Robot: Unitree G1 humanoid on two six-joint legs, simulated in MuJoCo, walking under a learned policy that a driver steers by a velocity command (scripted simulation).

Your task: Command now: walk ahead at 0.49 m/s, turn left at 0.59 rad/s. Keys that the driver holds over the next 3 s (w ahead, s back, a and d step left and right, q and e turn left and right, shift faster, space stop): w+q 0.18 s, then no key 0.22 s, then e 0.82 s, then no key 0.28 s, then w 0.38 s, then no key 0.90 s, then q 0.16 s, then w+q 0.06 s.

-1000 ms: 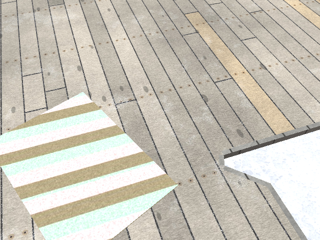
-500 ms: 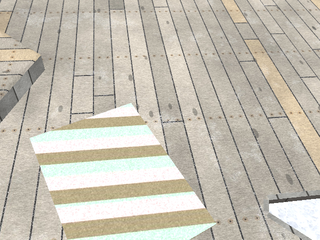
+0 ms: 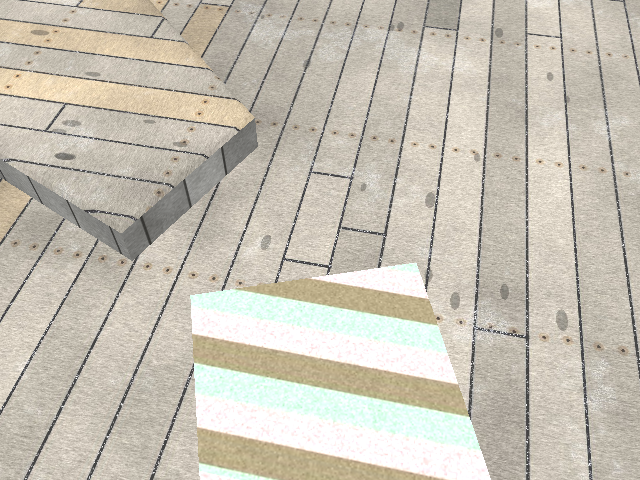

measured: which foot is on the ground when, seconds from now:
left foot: up 0.00-0.32, down 0.34-0.88, up 0.90-1.00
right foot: down 0.00-0.32, up 0.34-0.86, down 0.88-1.00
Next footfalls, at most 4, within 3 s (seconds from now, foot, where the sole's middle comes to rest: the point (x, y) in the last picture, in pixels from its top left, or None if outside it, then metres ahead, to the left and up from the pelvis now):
0.34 left None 0.34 0.18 -0.78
0.88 right None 0.31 -0.05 -0.78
1.38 left None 0.39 0.16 -0.78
1.74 right None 0.29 -0.06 -0.78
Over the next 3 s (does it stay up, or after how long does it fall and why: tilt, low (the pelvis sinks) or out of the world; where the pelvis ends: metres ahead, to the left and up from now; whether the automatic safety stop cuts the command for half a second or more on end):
stays up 0.57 -0.01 -0.02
